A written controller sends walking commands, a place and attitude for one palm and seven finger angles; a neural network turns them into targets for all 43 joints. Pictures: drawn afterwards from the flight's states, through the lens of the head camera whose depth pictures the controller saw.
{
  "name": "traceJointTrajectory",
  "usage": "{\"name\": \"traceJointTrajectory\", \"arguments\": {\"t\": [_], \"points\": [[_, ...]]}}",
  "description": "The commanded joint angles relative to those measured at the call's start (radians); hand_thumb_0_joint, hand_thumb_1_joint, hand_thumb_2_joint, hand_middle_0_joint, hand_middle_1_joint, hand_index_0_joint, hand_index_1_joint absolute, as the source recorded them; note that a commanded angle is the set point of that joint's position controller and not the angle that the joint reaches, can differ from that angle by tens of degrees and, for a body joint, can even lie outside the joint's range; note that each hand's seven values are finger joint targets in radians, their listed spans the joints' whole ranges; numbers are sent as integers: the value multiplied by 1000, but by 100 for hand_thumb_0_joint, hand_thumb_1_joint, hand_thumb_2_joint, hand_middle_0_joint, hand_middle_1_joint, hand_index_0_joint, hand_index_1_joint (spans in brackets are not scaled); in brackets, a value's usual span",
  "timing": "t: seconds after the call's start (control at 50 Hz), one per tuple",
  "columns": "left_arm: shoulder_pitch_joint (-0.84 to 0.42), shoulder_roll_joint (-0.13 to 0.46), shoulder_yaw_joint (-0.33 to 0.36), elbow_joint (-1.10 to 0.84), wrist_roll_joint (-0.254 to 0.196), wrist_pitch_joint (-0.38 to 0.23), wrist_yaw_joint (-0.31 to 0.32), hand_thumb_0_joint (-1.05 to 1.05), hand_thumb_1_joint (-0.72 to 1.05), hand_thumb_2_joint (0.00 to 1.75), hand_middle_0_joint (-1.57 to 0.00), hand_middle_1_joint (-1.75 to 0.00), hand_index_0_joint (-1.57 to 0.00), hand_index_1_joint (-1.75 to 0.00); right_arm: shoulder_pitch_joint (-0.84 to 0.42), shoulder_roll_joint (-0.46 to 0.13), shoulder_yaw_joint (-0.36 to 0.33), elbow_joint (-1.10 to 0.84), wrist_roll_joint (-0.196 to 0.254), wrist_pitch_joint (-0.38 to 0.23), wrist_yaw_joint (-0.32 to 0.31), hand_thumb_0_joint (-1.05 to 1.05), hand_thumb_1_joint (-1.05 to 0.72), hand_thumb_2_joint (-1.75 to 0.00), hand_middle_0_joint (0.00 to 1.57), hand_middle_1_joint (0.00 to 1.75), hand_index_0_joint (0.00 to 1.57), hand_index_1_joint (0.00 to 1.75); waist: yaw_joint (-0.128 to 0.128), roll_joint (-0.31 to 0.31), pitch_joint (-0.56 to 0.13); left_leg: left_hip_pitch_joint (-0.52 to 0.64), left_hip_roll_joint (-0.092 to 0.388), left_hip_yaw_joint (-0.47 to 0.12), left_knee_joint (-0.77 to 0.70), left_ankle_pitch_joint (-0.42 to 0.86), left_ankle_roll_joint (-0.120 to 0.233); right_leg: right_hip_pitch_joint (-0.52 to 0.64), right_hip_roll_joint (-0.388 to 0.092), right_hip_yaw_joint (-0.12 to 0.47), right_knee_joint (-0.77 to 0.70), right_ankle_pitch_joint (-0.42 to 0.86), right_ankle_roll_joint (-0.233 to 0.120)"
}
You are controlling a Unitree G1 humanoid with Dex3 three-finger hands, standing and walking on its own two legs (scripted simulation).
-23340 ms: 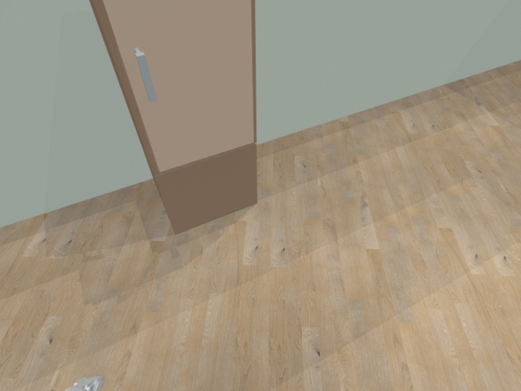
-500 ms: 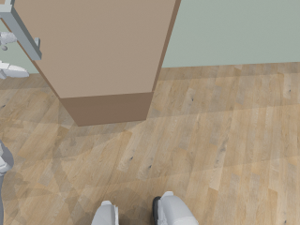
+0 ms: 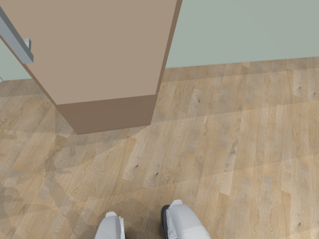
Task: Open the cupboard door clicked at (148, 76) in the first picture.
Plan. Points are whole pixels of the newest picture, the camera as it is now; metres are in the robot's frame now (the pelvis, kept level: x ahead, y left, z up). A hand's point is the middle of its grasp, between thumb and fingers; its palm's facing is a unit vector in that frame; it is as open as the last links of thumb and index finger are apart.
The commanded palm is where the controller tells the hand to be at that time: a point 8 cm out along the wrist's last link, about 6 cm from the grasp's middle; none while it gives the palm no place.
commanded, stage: move the hooked fingers beside the handle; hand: left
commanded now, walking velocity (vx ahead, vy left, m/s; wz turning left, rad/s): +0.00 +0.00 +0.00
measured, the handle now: (12, 29) +0.56 +0.26 +0.10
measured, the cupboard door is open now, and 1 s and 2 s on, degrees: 0 0 0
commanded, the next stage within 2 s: slide the fingers in behind the handle in 0.80 s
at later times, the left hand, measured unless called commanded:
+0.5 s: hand out of the picture +0.51 +0.32 +0.10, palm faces +0.08 -1.00 +0.00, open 14.0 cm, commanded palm +0.49 +0.36 +0.09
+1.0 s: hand out of the picture +0.51 +0.32 +0.10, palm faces +0.08 -1.00 -0.01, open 14.0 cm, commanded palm +0.49 +0.35 +0.09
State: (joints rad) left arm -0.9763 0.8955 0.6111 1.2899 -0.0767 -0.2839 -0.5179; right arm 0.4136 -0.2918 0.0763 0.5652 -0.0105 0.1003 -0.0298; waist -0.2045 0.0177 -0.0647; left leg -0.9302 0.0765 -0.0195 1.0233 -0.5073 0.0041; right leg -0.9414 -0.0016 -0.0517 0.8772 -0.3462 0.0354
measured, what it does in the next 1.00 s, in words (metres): stands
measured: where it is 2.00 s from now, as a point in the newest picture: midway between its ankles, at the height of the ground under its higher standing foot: outside the picture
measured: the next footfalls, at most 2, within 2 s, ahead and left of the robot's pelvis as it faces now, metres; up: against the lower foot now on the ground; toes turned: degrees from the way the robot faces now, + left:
none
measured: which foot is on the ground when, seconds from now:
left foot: down 0.00-1.00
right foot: down 0.00-1.00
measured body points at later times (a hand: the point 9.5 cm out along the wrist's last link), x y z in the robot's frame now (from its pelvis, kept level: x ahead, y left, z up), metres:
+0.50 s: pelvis -0.01 +0.00 +0.00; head +0.16 +0.04 +0.41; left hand +0.50 +0.37 +0.10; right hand -0.02 -0.26 -0.10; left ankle -0.03 +0.11 -0.67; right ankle +0.03 -0.15 -0.67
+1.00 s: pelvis +0.00 +0.00 +0.00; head +0.17 +0.04 +0.41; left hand +0.50 +0.38 +0.10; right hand -0.01 -0.27 -0.10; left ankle -0.03 +0.11 -0.67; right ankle +0.03 -0.15 -0.67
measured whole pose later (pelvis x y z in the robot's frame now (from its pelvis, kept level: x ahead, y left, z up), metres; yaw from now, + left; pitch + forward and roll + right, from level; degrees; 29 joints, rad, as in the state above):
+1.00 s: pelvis +0.00 +0.00 +0.00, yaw +0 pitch +25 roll -5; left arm -0.97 0.90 0.62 1.23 -0.09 -0.26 -0.55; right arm 0.42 -0.29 0.08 0.56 -0.01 0.12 -0.02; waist -0.20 0.02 -0.07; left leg -0.98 0.08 -0.03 1.05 -0.52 0.00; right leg -0.98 0.01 -0.06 0.89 -0.35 0.04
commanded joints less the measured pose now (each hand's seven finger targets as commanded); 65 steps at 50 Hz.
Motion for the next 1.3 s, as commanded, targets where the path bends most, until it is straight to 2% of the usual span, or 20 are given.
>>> {"name": "traceJointTrajectory", "arguments": {"t": [0.0,0.04,0.1,0.12,0.26,0.3,0.32,0.36,0.4,0.52,0.56,0.62,0.76,0.88,0.94,1.02,1.06,1.14,1.2,1.28], "points": [[-353,377,51,-216,-30,-67,-13,0,-50,30,-30,-120,-30,-120,197,-215,-77,-24,-1,-8,-22,0,-90,-90,20,30,20,30,16,223,-517,326,-37,-29,-99,552,11,268,65,-7,-30,326,-46],[-385,333,12,-219,-35,-69,-25,0,-50,30,-30,-120,-30,-120,196,-209,-71,-19,2,-4,-21,0,-90,-90,20,30,20,30,4,250,-489,341,-36,-33,-98,561,10,233,66,-11,-29,318,-49],[-376,363,26,-200,-29,-57,-29,0,-50,30,-30,-120,-30,-120,199,-216,-71,-15,1,-2,-25,0,-90,-90,20,30,20,30,6,230,-482,331,-33,-43,-96,556,8,219,65,-17,-29,296,-47],[-391,324,-8,-201,-31,-52,-32,0,-50,30,-30,-120,-30,-120,195,-212,-67,-15,4,-1,-23,0,-90,-90,20,30,20,30,-6,254,-472,334,-35,-36,-95,531,9,194,66,-15,-33,277,-45],[-431,374,29,-258,-29,-57,-22,0,-50,30,-30,-120,-30,-120,203,-214,-69,-11,-3,2,-21,0,-90,-90,20,30,20,30,5,298,-532,386,-28,-55,-84,603,-5,176,66,-24,-17,287,-50],[-405,319,-10,-236,-26,-49,-19,0,-50,30,-30,-120,-30,-120,200,-209,-66,-16,-1,3,-17,0,-90,-90,20,30,20,30,-1,293,-495,386,-27,-53,-90,586,-6,154,68,-28,-26,265,-49],[-423,342,8,-252,-25,-51,-13,0,-50,30,-30,-120,-30,-120,202,-211,-68,-13,-3,3,-17,0,-90,-90,20,30,20,30,1,283,-498,383,-27,-55,-92,580,-5,163,67,-29,-27,263,-49],[-414,373,40,-294,-26,-58,-6,0,-50,30,-30,-120,-30,-120,205,-212,-72,-17,-6,3,-15,0,-90,-90,20,30,20,30,19,329,-575,429,-26,-58,-88,635,-11,182,68,-26,-20,287,-51],[-392,304,-9,-250,-27,-45,-4,0,-50,30,-30,-120,-30,-120,201,-205,-69,-16,-2,5,-13,0,-90,-90,20,30,20,30,1,278,-500,399,-25,-54,-93,602,-7,163,70,-31,-30,274,-48],[-407,379,22,-191,-5,-34,13,0,-50,30,-30,-120,-30,-120,196,-208,-60,-28,2,-1,-20,0,-90,-90,20,30,20,30,-4,204,-455,252,-37,-30,-94,459,19,235,67,-11,-35,258,-42],[-435,417,42,-222,1,-52,16,0,-50,30,-30,-120,-30,-120,201,-209,-59,-25,-2,-4,-23,0,-90,-90,20,30,20,30,5,271,-503,290,-35,-37,-91,506,13,233,65,-10,-22,280,-48],[-409,384,20,-178,-3,-48,4,0,-50,30,-30,-120,-30,-120,200,-207,-57,-27,2,-4,-20,0,-90,-90,20,30,20,30,-10,216,-483,254,-34,-28,-77,489,19,242,69,-6,-23,288,-43],[-379,451,75,-221,-14,-42,-29,0,-50,30,-30,-120,-30,-120,209,-215,-63,-32,1,-1,-20,0,-90,-90,20,30,20,30,20,270,-567,298,-33,-34,-62,582,13,255,69,-10,0,345,-47],[-356,391,62,-294,-36,-48,-32,0,-50,30,-30,-120,-30,-120,219,-213,-76,-24,-1,10,-9,0,-90,-90,20,30,20,30,20,293,-598,401,-26,-46,-63,680,4,222,73,-20,-9,362,-46],[-363,294,2,-301,-50,-40,-30,0,-50,30,-30,-120,-30,-120,213,-204,-75,-21,1,14,-5,0,-90,-90,20,30,20,30,5,296,-548,412,-26,-46,-72,676,5,188,75,-24,-19,345,-47],[-377,244,-36,-299,-47,-31,-4,0,-50,30,-30,-120,-30,-120,202,-199,-75,-16,-1,11,-5,0,-90,-90,20,30,20,30,-4,274,-496,392,-31,-42,-93,586,6,182,71,-24,-39,298,-45],[-383,284,0,-307,-46,-40,15,0,-50,30,-30,-120,-30,-120,204,-202,-76,-16,-2,10,-8,0,-90,-90,20,30,20,30,5,273,-518,400,-30,-45,-96,606,3,203,70,-23,-35,315,-48],[-349,244,-15,-299,-38,-52,43,0,-50,30,-30,-120,-30,-120,197,-194,-76,-27,-6,8,-2,0,-90,-90,20,30,20,30,14,261,-492,376,-34,-38,-102,596,4,223,68,-21,-33,323,-53],[-332,270,6,-267,-33,-55,58,0,-50,30,-30,-120,-30,-120,190,-195,-77,-34,-4,4,-4,0,-90,-90,20,30,20,30,15,190,-481,306,-39,-25,-106,531,16,284,66,-8,-38,334,-46],[-351,256,-7,-295,-27,-77,65,0,-50,30,-30,-120,-30,-120,184,-191,-78,-32,-5,-1,-6,0,-90,-90,20,30,20,30,24,245,-509,345,-39,-26,-112,540,9,280,62,-6,-34,330,-50]]}}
